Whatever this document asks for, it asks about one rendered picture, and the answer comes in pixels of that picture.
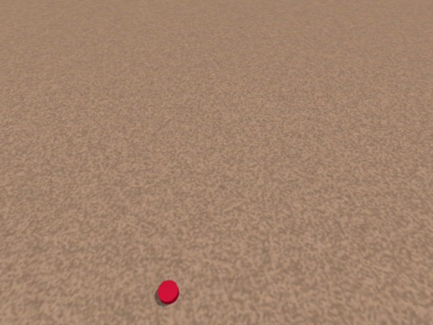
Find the tin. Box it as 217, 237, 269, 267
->
158, 280, 179, 305

